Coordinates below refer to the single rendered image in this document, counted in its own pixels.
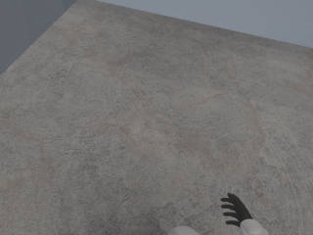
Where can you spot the robot right hand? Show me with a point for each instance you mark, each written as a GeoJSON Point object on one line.
{"type": "Point", "coordinates": [241, 213]}

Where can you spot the right robot forearm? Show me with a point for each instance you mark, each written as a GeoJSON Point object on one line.
{"type": "Point", "coordinates": [252, 227]}

